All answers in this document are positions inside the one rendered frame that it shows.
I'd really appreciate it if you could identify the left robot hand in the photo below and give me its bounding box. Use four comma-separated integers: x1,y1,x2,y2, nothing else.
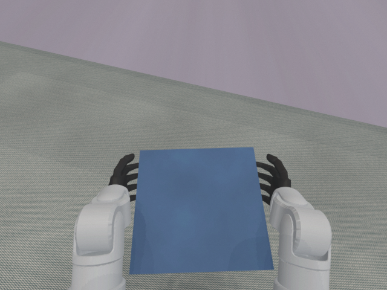
109,153,139,202

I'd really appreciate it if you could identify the right robot forearm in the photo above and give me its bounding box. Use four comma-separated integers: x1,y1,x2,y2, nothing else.
269,187,332,290

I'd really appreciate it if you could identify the carton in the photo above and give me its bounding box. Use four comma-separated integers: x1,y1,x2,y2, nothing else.
129,147,274,274

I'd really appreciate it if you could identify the left robot forearm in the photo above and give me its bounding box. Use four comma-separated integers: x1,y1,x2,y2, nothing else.
67,184,131,290

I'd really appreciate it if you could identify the right robot hand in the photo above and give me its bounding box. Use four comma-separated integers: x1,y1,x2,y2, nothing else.
256,154,291,205

